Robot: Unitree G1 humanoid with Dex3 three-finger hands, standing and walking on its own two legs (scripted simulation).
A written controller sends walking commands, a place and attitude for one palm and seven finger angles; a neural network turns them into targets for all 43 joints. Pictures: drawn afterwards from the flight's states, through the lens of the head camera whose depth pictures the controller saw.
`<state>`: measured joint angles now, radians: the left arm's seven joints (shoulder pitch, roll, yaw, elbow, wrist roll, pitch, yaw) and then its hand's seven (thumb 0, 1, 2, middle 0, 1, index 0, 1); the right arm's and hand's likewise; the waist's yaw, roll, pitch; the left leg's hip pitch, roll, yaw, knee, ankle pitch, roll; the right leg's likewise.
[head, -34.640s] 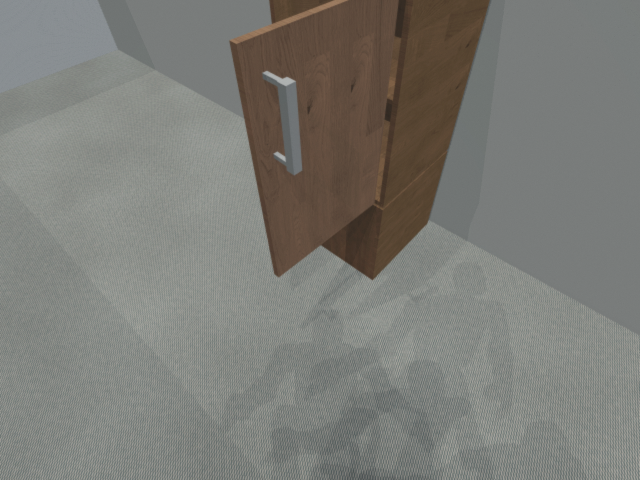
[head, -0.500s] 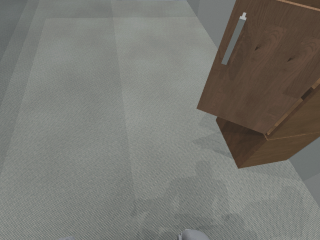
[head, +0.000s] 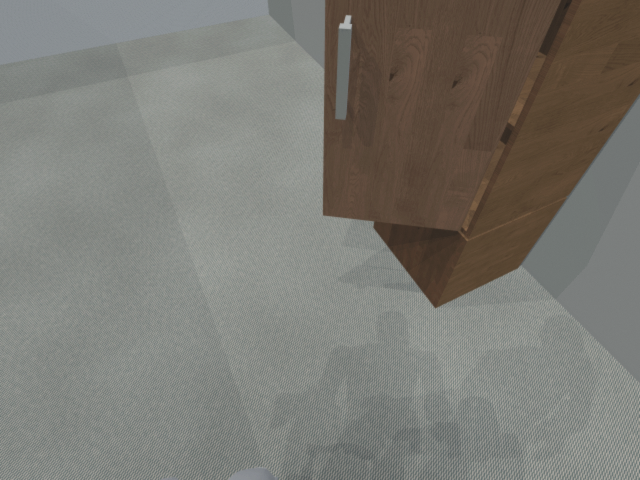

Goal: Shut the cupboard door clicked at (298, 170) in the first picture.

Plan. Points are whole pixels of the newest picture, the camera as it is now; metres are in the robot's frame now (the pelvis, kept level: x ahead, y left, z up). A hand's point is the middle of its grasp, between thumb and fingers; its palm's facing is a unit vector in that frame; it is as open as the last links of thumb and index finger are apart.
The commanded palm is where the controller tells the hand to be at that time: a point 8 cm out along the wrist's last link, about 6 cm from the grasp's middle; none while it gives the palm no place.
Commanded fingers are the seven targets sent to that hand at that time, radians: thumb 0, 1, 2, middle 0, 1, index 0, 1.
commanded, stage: turn to face it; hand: left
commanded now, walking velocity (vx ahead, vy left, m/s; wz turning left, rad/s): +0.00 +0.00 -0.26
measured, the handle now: (344, 70) +0.79 -0.02 +0.10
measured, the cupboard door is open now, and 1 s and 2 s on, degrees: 55 55 55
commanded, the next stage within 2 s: take the last steps up to it in 0.02 s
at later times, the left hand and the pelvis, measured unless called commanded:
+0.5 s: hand out of the picture +0.15 +0.17 -0.16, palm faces -0.20 -0.96 -0.19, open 7.4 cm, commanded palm none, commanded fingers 0.00 0.90 0.90 -0.20 -0.30 -0.20 -0.30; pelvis +0.04 -0.01 +0.01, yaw -10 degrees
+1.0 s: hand (249, 460) +0.18 +0.12 -0.19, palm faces -0.12 -0.99 -0.11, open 7.4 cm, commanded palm none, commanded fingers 0.00 0.90 0.90 -0.20 -0.30 -0.20 -0.30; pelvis +0.19 -0.05 -0.01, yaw -10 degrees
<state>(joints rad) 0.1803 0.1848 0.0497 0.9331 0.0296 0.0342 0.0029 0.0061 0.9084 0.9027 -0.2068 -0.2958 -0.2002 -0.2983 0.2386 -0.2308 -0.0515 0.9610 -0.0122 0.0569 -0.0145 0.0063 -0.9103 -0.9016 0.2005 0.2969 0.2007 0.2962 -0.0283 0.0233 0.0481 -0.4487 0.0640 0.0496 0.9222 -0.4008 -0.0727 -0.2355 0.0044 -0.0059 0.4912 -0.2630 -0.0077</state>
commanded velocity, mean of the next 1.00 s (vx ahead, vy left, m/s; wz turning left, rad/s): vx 0.26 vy -0.08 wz -0.09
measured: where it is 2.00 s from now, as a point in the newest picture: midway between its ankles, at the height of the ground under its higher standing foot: (357, 461)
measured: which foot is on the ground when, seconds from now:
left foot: up 0.00-0.06, down 0.08-0.54, up 0.56-0.88, down 0.90-1.00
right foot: down 0.00-0.10, up 0.12-0.52, down 0.54-0.90, up 0.92-1.00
